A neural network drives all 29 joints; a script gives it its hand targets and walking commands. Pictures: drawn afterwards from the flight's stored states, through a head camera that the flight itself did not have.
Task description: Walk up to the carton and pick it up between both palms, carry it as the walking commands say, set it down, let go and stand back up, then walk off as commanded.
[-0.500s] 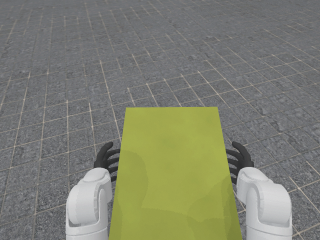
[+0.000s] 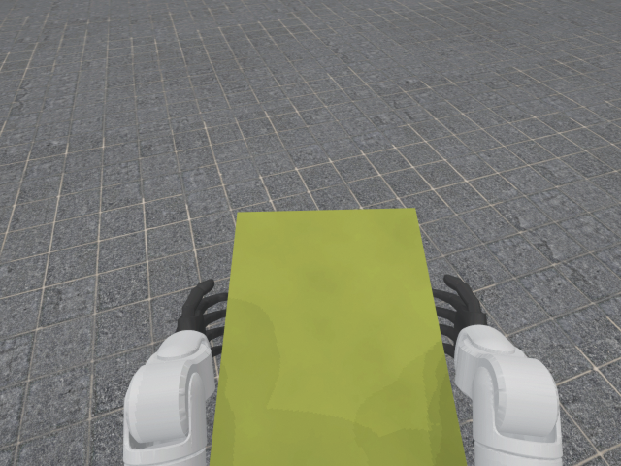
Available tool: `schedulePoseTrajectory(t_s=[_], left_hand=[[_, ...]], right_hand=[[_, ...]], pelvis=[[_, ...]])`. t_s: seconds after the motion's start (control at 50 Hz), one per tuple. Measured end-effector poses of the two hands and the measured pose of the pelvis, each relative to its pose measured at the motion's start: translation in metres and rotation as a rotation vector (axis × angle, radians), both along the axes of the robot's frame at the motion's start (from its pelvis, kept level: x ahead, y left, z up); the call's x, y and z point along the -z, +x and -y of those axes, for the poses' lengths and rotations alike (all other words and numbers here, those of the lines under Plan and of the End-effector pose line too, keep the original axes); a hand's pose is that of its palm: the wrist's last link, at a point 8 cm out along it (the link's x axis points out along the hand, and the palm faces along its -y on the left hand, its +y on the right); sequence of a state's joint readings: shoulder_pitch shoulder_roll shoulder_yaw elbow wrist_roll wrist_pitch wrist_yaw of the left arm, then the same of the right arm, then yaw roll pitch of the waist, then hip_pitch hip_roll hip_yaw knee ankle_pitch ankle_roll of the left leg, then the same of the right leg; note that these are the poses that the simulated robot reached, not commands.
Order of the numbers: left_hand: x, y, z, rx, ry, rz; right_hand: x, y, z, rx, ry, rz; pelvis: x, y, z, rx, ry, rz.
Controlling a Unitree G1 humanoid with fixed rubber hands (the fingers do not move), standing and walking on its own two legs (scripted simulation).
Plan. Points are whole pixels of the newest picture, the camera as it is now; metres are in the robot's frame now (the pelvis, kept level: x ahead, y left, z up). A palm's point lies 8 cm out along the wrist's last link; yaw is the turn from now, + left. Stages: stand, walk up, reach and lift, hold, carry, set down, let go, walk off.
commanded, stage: carry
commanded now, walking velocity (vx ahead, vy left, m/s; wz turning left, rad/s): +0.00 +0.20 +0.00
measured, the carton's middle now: (328, 349) +0.30 +0.01 +0.00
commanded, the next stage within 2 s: none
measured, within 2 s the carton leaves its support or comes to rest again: neither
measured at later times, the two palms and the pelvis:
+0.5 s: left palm (82, 374) +0.22 +0.28 +0.07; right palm (367, 387) +0.22 -0.03 +0.07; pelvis -0.05 +0.13 -0.01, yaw -3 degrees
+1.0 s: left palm out of the picture +0.18 +0.44 +0.07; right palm (213, 416) +0.18 +0.13 +0.07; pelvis -0.08 +0.28 +0.00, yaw -3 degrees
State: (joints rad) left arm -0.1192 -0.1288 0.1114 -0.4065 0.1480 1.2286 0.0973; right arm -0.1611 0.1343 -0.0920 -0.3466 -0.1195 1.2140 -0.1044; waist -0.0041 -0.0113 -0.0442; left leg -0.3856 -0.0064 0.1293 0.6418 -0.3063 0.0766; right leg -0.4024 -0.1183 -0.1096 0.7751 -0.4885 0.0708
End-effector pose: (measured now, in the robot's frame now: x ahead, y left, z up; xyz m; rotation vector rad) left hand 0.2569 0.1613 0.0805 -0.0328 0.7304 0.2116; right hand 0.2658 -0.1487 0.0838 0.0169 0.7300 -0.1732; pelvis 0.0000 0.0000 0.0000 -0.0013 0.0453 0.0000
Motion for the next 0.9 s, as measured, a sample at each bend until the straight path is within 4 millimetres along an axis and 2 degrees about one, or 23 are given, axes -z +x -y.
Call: schedulePoseTrajectory(t_s=[0.12,0.3,0.48,0.56,0.66,0.72,0.8,0.9], left_hand=[[-0.003,-0.011,-0.025,0.000,0.036,-0.014],[0.014,-0.017,-0.077,0.026,-0.035,-0.012],[0.011,-0.032,-0.114,0.042,-0.003,-0.027],[0.002,-0.038,-0.126,0.069,0.032,-0.018],[-0.002,-0.044,-0.150,0.081,0.014,-0.022],[-0.001,-0.045,-0.170,0.082,0.006,-0.007],[0.004,-0.045,-0.206,0.068,-0.015,0.019],[0.012,-0.059,-0.249,0.038,-0.006,-0.039]], right_hand=[[0.011,-0.012,-0.024,0.012,0.053,-0.015],[0.000,-0.024,-0.078,0.035,-0.030,-0.005],[0.012,-0.048,-0.114,0.059,0.013,-0.022],[0.014,-0.061,-0.127,0.087,0.048,-0.011],[0.003,-0.069,-0.150,0.097,0.034,-0.015],[-0.004,-0.067,-0.170,0.096,0.015,0.001],[-0.007,-0.065,-0.207,0.079,-0.021,0.027],[0.005,-0.071,-0.250,0.052,-0.016,-0.027]], pelvis=[[0.002,-0.008,-0.028,-0.013,-0.025,0.012],[0.006,-0.023,-0.083,0.006,-0.009,0.010],[0.004,-0.046,-0.129,0.051,0.002,-0.013],[0.002,-0.051,-0.149,0.044,-0.020,0.000],[-0.004,-0.054,-0.173,0.040,-0.014,-0.003],[-0.002,-0.054,-0.192,0.027,-0.007,-0.003],[0.004,-0.058,-0.225,0.022,0.025,0.016],[0.001,-0.069,-0.260,0.045,-0.006,0.010]])
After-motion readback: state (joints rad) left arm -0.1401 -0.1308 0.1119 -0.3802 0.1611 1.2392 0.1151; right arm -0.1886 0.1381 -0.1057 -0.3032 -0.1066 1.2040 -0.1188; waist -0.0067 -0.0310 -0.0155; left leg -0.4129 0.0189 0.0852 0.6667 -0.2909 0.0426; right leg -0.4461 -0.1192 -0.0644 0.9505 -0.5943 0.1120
